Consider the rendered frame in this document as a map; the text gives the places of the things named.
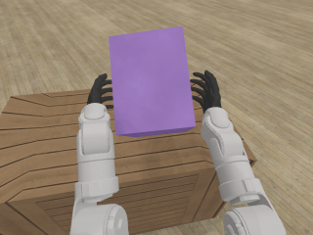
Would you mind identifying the right robot upper arm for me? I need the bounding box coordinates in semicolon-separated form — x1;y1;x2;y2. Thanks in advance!
223;205;286;235

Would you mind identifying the left robot hand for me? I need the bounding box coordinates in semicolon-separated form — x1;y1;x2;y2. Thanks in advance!
87;73;113;109

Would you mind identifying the carton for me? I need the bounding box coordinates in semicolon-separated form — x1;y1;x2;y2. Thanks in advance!
109;26;196;138

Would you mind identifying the left robot forearm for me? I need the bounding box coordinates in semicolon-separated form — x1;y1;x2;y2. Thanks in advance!
69;103;119;235

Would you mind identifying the pedestal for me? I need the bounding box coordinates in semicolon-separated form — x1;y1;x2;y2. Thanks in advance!
0;79;257;235

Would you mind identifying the right robot hand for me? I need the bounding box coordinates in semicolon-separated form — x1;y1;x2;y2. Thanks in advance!
190;70;222;113

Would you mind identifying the right robot forearm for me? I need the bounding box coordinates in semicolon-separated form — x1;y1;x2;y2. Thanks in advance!
201;107;287;235

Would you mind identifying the left robot upper arm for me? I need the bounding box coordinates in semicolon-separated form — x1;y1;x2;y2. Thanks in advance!
70;204;129;235

